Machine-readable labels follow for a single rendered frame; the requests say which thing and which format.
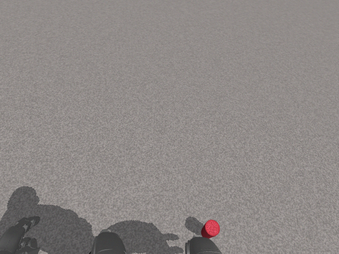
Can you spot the cup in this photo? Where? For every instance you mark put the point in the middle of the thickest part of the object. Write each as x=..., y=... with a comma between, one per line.
x=210, y=229

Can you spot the left robot hand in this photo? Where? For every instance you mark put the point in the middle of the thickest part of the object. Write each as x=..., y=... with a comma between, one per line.
x=12, y=240

